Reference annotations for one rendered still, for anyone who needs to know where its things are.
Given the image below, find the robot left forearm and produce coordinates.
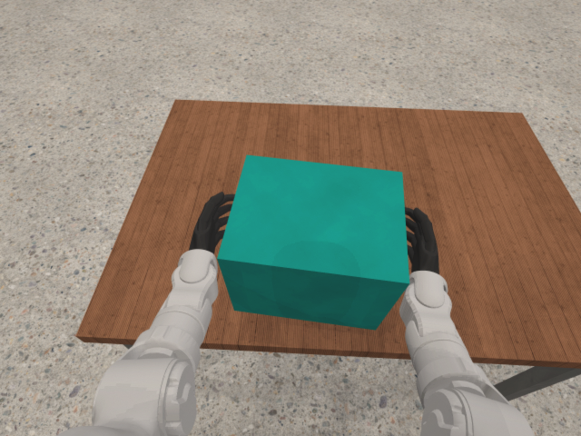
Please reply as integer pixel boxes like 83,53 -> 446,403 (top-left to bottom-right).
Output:
92,249 -> 218,426

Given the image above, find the carton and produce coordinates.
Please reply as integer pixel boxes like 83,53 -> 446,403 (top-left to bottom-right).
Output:
217,155 -> 409,330

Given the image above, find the left robot upper arm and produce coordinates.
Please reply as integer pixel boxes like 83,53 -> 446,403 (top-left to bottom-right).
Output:
56,358 -> 197,436

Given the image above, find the table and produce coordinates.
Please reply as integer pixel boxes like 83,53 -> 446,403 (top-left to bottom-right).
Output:
76,99 -> 581,401

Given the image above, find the robot right hand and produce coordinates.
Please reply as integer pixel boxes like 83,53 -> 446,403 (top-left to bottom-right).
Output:
405,207 -> 439,274

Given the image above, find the robot right forearm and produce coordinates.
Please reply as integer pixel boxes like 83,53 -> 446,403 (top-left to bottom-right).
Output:
399,271 -> 534,436

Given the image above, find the right robot upper arm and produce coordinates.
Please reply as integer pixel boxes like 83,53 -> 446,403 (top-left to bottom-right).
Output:
420,388 -> 533,436

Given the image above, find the robot left hand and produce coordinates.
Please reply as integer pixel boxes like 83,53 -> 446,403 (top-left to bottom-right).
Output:
189,192 -> 235,254

